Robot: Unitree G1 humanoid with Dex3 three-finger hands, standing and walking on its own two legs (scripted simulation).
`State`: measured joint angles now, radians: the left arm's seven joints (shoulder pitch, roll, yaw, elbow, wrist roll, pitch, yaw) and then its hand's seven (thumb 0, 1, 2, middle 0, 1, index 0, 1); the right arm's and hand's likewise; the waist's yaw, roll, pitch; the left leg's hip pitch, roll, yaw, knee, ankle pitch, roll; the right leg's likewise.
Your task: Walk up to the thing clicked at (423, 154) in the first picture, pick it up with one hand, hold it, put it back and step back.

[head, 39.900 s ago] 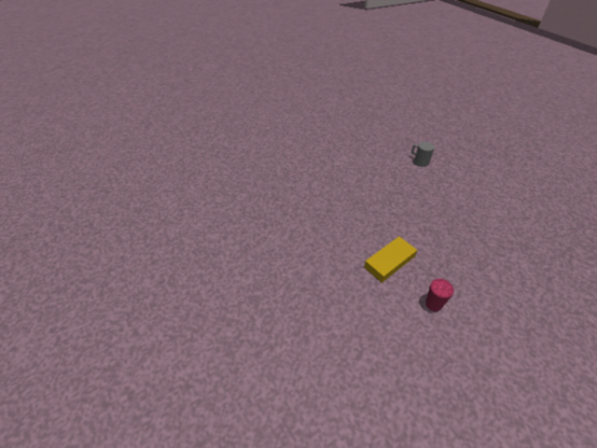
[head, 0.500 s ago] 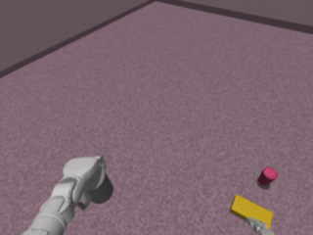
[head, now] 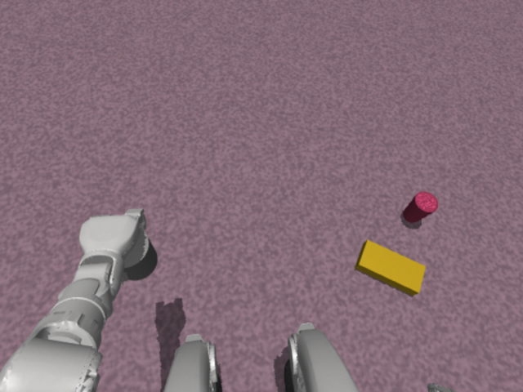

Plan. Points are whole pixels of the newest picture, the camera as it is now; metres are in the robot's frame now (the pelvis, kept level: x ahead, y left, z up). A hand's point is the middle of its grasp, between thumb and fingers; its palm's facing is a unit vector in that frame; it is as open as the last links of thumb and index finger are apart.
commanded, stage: crouch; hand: left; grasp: from above
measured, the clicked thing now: (126, 261) +0.38 +0.23 -0.17
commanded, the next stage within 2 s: lower in 1.32 s
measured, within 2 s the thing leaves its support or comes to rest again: neither
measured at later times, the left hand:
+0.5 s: hand (149, 270) +0.41 +0.23 -0.34, palm faces -0.45 -0.01 -0.89, open 10.7 cm
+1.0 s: hand (156, 269) +0.44 +0.23 -0.42, palm faces -0.46 -0.02 -0.89, open 10.7 cm
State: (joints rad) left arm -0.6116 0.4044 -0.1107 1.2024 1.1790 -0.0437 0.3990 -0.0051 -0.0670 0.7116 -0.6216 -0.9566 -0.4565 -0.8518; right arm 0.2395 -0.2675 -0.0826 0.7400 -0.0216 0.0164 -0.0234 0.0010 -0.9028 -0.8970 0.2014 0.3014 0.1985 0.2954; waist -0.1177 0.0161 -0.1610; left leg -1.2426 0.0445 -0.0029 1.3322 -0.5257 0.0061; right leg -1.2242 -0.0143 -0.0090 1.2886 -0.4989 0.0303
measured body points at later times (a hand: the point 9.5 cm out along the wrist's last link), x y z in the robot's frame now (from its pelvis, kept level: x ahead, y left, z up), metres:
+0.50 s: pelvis -0.03 +0.00 -0.17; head +0.19 +0.03 +0.22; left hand +0.43 +0.23 -0.28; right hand +0.03 -0.27 -0.30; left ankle +0.05 +0.12 -0.61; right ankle +0.05 -0.14 -0.61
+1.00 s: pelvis -0.04 -0.01 -0.25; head +0.21 +0.03 +0.13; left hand +0.46 +0.23 -0.37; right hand -0.01 -0.28 -0.36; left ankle +0.05 +0.12 -0.61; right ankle +0.05 -0.14 -0.61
